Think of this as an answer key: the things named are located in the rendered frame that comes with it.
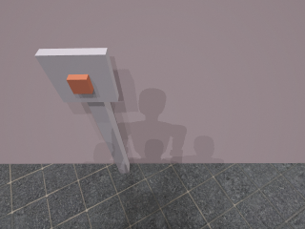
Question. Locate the button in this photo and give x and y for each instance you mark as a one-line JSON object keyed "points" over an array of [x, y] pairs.
{"points": [[80, 83]]}

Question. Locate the panel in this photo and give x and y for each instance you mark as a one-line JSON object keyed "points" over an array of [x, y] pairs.
{"points": [[96, 62]]}

